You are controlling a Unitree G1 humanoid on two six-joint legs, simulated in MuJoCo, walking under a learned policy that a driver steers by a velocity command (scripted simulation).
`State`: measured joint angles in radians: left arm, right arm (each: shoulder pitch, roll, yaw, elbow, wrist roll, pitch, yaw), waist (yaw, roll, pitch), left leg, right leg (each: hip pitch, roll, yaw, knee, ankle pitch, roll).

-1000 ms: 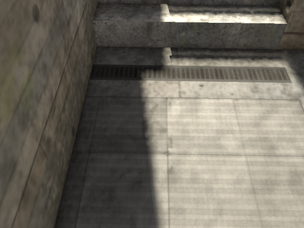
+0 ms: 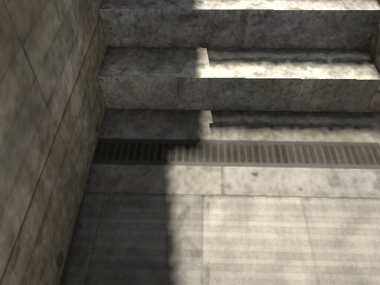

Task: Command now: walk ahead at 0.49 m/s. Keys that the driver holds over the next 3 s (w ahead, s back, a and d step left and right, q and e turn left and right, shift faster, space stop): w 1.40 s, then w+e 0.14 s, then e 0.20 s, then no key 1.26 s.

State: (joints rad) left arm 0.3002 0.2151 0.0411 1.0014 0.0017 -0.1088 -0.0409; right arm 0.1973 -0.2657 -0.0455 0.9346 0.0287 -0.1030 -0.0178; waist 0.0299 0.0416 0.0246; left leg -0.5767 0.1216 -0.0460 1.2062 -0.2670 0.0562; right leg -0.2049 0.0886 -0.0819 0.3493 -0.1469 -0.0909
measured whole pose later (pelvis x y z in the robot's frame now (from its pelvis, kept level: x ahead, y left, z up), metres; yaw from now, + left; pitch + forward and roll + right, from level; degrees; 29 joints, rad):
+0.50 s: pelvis +0.30 +0.04 -0.01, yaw +0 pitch +0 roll +0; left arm 0.34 0.27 0.04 1.00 -0.04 -0.12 0.02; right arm 0.19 -0.27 -0.05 0.96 -0.01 -0.12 0.03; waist 0.01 -0.03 0.05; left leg -0.35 -0.03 0.06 0.50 -0.15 0.06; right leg -0.32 0.00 0.06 1.22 -0.39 -0.05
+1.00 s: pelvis +0.58 -0.06 -0.02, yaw +0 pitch +1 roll +1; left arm 0.13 0.26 0.05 0.90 -0.01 -0.10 -0.05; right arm 0.33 -0.28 -0.04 0.98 0.03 -0.08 0.00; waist -0.02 0.03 0.04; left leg -0.24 0.03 -0.05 1.10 -0.48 0.02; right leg -0.47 -0.01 -0.03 0.62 -0.17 -0.03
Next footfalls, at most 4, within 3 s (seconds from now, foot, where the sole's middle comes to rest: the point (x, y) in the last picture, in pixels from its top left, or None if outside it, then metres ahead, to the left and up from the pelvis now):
0.38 left None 0.40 0.13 -0.78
0.92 right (249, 230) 0.71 -0.16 -0.78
1.52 left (189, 162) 1.04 0.08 -0.78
1.98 right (247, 150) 1.11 -0.18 -0.78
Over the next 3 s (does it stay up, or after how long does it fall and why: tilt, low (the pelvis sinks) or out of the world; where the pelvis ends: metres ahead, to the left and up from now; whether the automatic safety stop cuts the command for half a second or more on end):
stays up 1.07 -0.04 0.00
